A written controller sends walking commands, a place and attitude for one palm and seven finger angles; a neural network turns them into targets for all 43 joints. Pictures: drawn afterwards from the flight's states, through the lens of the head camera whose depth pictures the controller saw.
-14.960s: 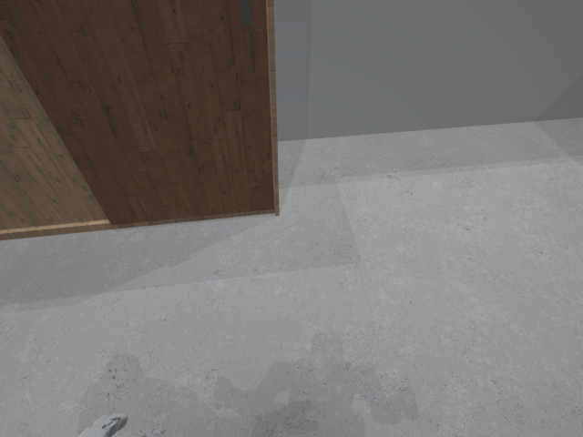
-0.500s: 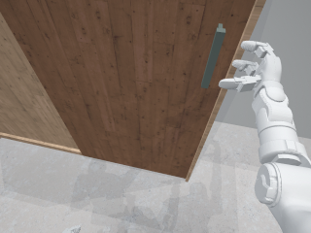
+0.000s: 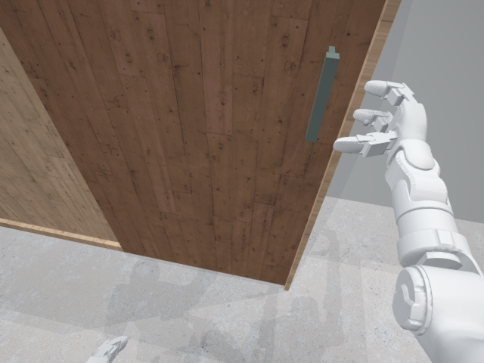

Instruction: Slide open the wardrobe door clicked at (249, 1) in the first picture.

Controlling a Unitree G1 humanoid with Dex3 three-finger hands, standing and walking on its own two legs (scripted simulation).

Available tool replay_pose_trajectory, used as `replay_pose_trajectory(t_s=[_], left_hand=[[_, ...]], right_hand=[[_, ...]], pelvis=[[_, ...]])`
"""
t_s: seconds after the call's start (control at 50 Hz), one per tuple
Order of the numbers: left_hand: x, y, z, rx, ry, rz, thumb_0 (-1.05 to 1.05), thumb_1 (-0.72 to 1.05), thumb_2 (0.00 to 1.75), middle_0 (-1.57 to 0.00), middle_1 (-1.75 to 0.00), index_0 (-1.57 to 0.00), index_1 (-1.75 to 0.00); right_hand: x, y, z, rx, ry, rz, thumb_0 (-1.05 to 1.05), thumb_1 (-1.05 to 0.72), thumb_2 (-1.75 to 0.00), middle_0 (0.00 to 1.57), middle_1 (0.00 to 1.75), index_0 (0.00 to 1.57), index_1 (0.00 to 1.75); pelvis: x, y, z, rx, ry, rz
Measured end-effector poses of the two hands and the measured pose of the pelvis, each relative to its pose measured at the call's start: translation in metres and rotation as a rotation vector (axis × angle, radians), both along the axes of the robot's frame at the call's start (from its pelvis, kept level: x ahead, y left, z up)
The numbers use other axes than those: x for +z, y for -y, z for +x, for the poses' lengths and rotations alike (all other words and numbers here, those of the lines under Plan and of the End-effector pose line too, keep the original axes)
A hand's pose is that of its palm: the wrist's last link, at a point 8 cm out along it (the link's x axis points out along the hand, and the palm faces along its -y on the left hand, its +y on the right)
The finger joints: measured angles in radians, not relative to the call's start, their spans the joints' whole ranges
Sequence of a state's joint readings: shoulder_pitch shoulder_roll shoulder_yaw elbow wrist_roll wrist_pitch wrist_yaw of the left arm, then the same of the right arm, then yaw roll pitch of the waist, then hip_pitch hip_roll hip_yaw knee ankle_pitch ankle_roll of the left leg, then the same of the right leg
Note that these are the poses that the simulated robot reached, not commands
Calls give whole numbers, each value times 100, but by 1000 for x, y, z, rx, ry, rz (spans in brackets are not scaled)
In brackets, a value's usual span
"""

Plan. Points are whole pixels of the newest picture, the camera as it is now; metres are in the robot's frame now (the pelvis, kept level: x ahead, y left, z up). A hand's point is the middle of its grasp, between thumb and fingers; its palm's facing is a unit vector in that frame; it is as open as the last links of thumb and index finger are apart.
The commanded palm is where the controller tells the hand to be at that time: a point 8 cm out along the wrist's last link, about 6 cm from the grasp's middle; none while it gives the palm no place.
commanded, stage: move the hooked fingers beside the handle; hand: right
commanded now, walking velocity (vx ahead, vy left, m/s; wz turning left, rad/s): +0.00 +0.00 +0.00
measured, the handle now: (320, 96) +0.55 -0.08 +0.18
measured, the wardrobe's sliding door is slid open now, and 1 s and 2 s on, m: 0.00 0.00 0.00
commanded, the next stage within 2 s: feel for the door with the fingertips in 0.20 s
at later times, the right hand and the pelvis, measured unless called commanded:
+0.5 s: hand (355, 121) +0.47 -0.13 +0.19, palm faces +0.08 +1.00 +0.03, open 14.0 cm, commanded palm +0.44 -0.18 +0.18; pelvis +0.00 +0.00 +0.00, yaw +0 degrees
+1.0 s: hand (347, 114) +0.49 -0.12 +0.19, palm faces +0.11 +0.99 +0.02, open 14.0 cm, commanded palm +0.46 -0.17 +0.18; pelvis +0.01 +0.00 +0.00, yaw +0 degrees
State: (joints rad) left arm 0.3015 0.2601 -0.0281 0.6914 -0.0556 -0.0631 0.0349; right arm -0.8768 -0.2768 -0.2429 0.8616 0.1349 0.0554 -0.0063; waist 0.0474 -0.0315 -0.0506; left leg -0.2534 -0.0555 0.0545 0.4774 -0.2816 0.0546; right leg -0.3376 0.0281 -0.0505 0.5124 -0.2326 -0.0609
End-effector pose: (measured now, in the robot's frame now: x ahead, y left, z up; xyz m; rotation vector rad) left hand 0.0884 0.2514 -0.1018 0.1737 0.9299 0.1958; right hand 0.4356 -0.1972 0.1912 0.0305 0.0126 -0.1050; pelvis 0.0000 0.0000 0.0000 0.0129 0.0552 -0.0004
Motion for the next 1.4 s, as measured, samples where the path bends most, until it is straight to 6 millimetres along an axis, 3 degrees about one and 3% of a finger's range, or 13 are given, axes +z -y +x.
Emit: replay_pose_trajectory(t_s=[0.14,0.36,0.52,0.7,0.92,1.12,1.4], left_hand=[[1,4,2,-18,20,-9,1,91,90,-20,-30,-20,-30],[-7,-1,-28,11,-67,-5,1,91,90,-21,-30,-20,-30],[-10,-2,-41,26,-93,-7,1,91,90,-20,-30,-20,-30],[-10,2,-35,30,-79,-23,1,91,90,-20,-30,-20,-30],[-12,0,-31,28,-92,-28,1,91,90,-21,-30,-20,-30],[-11,-9,-33,24,-114,-5,1,91,90,-20,-30,-20,-30],[-15,-9,-56,28,-158,-9,0,91,90,-20,-30,-20,-30]], right_hand=[[-3,7,-1,-26,6,-7,-1,50,-30,30,120,30,120],[-6,5,2,3,1,-4,-1,50,-29,30,120,30,120],[-5,-17,9,30,37,2,-1,50,-30,30,120,30,120],[-11,-38,16,18,-3,15,-1,50,-30,30,120,30,120],[0,-27,23,-15,28,-20,-1,50,-30,30,120,30,120],[-5,-29,27,0,-1,-10,-1,50,-30,30,120,30,120],[-5,-26,31,-11,-3,-20,-1,50,-30,35,123,35,126]], pelvis=[[-1,-1,-4,-1,-8,-1],[-1,-1,-4,-5,-12,2],[-2,2,-2,1,-21,1],[-2,1,1,13,-25,-2],[-1,-3,5,12,-35,-4],[-2,-5,4,-3,-42,-1],[-4,-6,-2,-11,-60,2]])
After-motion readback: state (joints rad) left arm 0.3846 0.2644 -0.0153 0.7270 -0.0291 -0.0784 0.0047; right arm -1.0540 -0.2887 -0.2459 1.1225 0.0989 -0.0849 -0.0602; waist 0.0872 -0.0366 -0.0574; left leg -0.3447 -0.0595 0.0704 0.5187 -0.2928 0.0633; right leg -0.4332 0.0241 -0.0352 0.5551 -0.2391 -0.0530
